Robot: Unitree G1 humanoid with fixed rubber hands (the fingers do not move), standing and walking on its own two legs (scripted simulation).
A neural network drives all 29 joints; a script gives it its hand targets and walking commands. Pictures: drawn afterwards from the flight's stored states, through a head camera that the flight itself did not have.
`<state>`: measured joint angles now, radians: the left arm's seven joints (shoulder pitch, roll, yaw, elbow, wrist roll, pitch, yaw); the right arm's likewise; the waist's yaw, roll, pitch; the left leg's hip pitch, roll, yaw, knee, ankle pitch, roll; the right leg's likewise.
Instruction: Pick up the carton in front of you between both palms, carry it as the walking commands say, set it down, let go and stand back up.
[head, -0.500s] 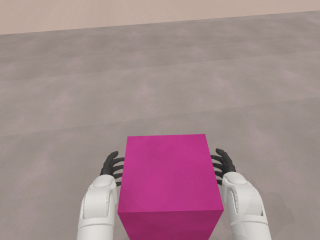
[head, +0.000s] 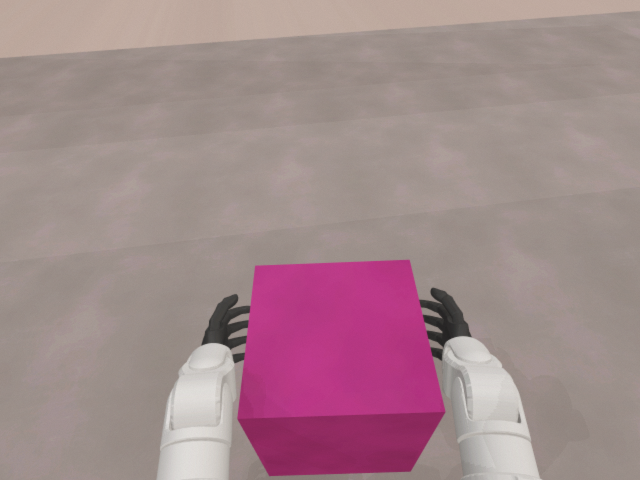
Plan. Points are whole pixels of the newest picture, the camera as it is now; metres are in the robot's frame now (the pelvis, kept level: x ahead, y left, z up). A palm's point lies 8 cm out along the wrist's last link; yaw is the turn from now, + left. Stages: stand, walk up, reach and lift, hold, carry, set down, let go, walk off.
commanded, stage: carry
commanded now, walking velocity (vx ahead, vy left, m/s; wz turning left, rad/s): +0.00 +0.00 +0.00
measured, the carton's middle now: (336, 372) +0.30 +0.00 -0.04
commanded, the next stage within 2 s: hold in 1.30 s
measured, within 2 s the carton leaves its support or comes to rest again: neither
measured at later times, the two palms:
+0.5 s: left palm (214, 360) +0.28 +0.15 +0.04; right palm (457, 352) +0.28 -0.15 +0.04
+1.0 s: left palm (210, 365) +0.27 +0.16 +0.04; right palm (456, 358) +0.28 -0.14 +0.04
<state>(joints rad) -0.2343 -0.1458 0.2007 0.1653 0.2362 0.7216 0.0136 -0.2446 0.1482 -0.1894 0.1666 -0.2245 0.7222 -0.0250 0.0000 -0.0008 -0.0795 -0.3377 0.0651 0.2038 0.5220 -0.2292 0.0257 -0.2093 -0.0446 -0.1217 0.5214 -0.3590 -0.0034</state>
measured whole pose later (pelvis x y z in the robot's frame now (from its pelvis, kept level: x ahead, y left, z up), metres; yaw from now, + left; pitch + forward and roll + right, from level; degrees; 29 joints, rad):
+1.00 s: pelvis -0.02 +0.00 +0.00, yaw +0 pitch +2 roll +0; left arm -0.25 -0.15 0.21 0.18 0.25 0.74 0.01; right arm -0.26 0.15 -0.20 0.19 -0.24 0.73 -0.01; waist 0.00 0.00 -0.09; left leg -0.35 0.06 0.21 0.50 -0.19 0.04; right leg -0.23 -0.04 -0.12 0.52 -0.33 0.00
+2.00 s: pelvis -0.05 +0.00 +0.00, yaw +1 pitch -9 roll +0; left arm -0.29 -0.16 0.24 0.22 0.29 0.72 0.00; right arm -0.31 0.16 -0.26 0.28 -0.27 0.67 0.01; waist 0.00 -0.05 0.08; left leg -0.13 0.00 0.08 0.41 -0.12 0.03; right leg -0.01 0.01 0.02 0.46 -0.29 -0.01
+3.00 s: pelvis -0.10 +0.00 -0.17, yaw -4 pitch +39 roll -2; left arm -0.83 -0.07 0.44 0.70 0.24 0.18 0.06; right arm -0.81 0.04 -0.45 0.69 -0.18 0.18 -0.04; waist -0.02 -0.02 -0.17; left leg -1.67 -0.03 -0.04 1.36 -0.37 0.00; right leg -1.57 0.09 0.04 1.43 -0.54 0.02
